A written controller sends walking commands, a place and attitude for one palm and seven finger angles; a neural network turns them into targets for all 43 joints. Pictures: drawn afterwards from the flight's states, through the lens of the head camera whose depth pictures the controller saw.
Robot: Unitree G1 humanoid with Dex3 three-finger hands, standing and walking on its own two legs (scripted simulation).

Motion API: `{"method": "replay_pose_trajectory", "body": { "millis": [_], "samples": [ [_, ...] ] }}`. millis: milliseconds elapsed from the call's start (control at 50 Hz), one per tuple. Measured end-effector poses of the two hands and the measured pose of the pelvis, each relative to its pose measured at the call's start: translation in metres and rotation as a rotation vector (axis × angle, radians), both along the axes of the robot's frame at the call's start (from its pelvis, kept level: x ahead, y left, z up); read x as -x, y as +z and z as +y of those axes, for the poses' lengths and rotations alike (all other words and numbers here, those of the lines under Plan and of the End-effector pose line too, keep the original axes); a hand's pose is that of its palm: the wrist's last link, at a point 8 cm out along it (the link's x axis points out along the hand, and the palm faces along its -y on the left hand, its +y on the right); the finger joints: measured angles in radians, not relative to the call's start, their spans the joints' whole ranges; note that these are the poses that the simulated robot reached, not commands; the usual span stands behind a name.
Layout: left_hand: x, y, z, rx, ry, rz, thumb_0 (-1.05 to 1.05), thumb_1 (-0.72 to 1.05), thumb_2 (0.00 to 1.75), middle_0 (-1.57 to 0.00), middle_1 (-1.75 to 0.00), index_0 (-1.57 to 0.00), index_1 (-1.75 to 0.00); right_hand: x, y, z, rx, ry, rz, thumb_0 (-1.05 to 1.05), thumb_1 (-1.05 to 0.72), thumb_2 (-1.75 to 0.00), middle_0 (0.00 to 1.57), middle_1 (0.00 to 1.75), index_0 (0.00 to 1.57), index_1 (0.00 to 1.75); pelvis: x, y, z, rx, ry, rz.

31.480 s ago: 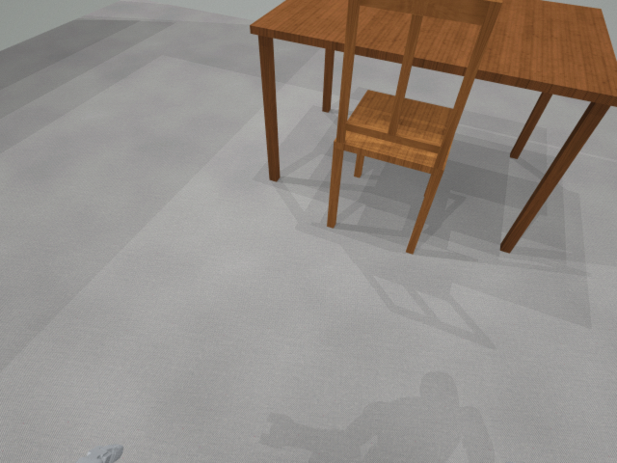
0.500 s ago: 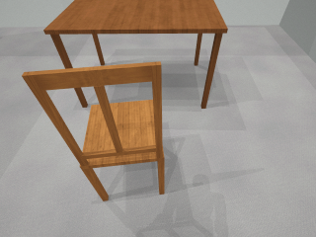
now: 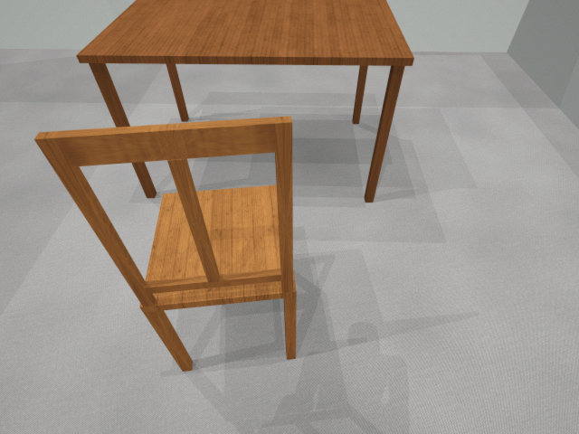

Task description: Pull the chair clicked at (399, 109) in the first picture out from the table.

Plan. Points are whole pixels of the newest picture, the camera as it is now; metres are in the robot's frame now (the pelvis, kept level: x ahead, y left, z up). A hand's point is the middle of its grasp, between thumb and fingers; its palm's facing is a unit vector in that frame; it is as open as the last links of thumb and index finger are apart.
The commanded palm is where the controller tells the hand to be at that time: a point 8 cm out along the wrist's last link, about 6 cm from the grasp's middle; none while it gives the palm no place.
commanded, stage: look to check the result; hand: left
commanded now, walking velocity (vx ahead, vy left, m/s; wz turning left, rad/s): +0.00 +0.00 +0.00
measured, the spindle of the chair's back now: (198, 228) +0.49 +0.22 -0.05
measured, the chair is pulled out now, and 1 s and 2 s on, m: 0.65 0.65 0.65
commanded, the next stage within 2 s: stand and wait in 0.70 s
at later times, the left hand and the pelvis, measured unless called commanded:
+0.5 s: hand out of the picture -0.01 +0.15 -0.17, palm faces +0.06 -0.98 -0.17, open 7.3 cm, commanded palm none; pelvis +0.01 -0.01 +0.00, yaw +0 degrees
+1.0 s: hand out of the picture +0.00 +0.14 -0.17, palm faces +0.07 -0.98 -0.16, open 7.4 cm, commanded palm none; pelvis +0.01 -0.01 +0.00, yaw +0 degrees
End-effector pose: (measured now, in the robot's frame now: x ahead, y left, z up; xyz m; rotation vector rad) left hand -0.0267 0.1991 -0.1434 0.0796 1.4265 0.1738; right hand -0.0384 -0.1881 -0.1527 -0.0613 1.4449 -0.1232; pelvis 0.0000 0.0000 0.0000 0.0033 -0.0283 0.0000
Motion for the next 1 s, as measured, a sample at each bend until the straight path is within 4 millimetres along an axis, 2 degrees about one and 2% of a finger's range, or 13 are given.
{"method": "replay_pose_trajectory", "body": {
  "millis": [180,400,1000],
  "samples": [
    [-0.004,0.002,0.005,-0.019,-0.002,0.003,0.0,0.91,0.9,-0.2,-0.3,-0.2,-0.3,0.0,0.0,-0.005,0.005,0.001,0.018,0.01,-0.91,-0.9,0.2,0.3,0.2,0.3,-0.003,0.0,-0.002,-0.001,0.001,0.002],
    [-0.014,0.002,0.001,-0.015,-0.008,-0.011,0.0,0.91,0.9,-0.2,-0.3,-0.2,-0.3,-0.003,0.001,-0.009,0.01,0.002,0.023,0.01,-0.91,-0.9,0.2,0.3,0.2,0.3,-0.008,0.001,-0.004,-0.001,0.001,-0.003],
    [-0.016,0.001,-0.006,-0.006,0.0,-0.003,0.0,0.91,0.9,-0.2,-0.3,-0.2,-0.3,-0.012,0.001,-0.012,0.01,0.007,0.02,0.01,-0.91,-0.9,0.2,0.3,0.2,0.3,-0.013,0.001,-0.009,0.0,0.004,-0.005]
  ]
}}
